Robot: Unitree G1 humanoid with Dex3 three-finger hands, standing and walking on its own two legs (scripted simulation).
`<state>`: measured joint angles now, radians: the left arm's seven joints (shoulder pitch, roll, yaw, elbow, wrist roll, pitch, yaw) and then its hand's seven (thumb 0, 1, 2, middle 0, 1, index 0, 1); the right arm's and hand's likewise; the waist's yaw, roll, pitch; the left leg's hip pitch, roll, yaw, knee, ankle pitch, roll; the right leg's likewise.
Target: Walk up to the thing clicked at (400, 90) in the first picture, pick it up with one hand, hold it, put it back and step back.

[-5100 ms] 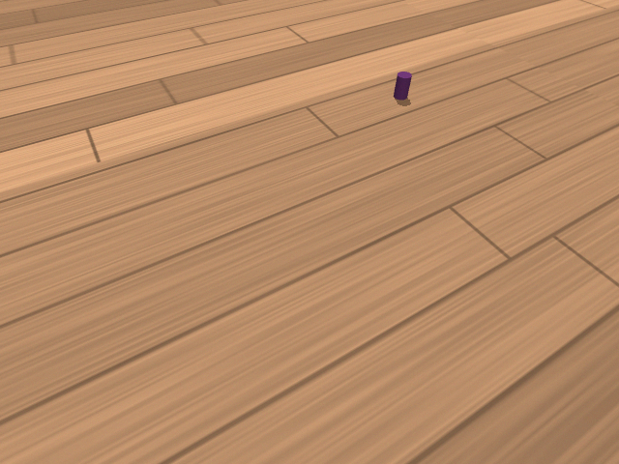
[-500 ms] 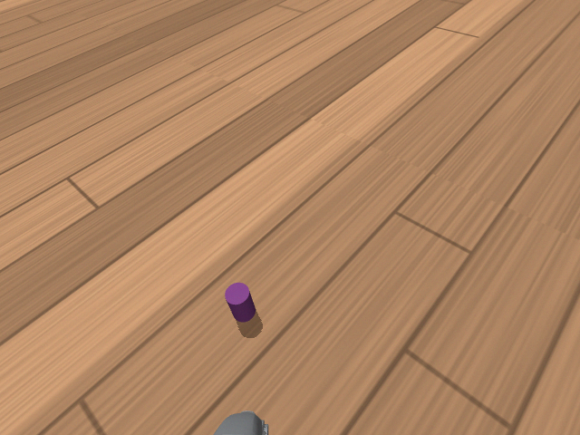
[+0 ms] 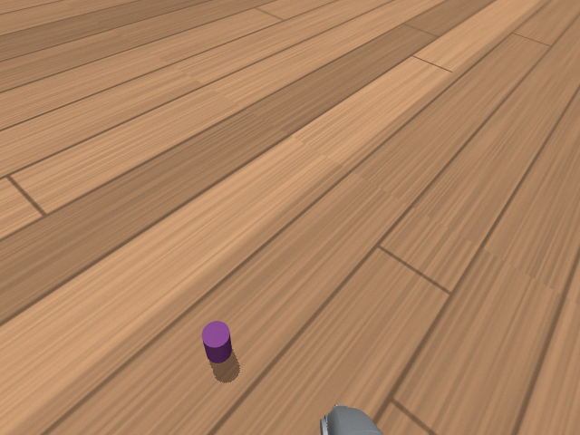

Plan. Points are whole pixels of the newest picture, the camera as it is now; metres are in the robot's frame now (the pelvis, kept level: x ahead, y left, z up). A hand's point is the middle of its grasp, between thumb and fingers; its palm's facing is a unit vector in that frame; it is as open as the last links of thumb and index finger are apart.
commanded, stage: walk up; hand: left
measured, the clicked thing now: (217, 342) +0.51 +0.18 -0.70
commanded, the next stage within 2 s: none
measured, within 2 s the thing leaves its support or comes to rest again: neither
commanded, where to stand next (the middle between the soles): +0.17 -0.04 m, yaw -2 degrees
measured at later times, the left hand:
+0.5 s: hand (127, 403) +0.20 +0.24 -0.13, palm faces -0.08 -0.91 -0.40, open 7.3 cm
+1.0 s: hand (115, 432) +0.17 +0.25 -0.17, palm faces -0.03 -0.94 -0.33, open 7.3 cm
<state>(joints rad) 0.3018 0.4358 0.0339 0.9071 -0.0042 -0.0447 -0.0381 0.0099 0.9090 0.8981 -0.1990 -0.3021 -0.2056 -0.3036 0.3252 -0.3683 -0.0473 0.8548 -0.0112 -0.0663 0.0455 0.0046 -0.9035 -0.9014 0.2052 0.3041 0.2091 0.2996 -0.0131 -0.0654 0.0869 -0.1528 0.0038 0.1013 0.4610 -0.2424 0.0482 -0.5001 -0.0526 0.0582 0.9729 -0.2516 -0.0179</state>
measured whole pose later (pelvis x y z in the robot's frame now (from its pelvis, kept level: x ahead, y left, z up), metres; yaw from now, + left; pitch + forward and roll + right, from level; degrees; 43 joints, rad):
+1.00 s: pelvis +0.13 -0.01 -0.01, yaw -1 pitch -3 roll -1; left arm 0.20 0.37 0.00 1.10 0.01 0.00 -0.03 0.01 0.91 0.90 -0.20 -0.30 -0.21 -0.30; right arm 0.12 -0.36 0.01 1.03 -0.01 -0.02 0.01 0.01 -0.90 -0.90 0.20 0.30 0.21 0.30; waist 0.03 0.01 0.05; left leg -0.29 0.05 0.00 0.53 -0.20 -0.02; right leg -0.19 -0.02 -0.04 0.51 -0.27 0.01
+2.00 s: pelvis +0.16 +0.00 +0.01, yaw -1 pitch -2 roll +0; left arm 0.09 0.35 0.01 1.17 0.01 0.01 -0.02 0.01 0.91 0.90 -0.20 -0.30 -0.21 -0.30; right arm 0.08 -0.34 0.00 1.16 -0.01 -0.02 0.00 0.01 -0.91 -0.90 0.20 0.30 0.21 0.30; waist 0.00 0.00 0.04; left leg -0.16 0.03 0.02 0.33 -0.13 -0.01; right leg -0.07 -0.03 -0.03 0.31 -0.21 0.03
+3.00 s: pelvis +0.14 +0.01 -0.01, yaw +2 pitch -4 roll -1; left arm 0.27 0.41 0.04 0.94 -0.01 0.02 0.02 0.01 0.91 0.90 -0.20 -0.30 -0.20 -0.30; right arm 0.06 -0.34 -0.04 0.91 -0.01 0.01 0.01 0.01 -0.91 -0.90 0.20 0.30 0.21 0.30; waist 0.05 -0.02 0.16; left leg -0.32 0.01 0.03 0.58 -0.18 0.03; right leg -0.24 0.01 0.06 0.94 -0.55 -0.03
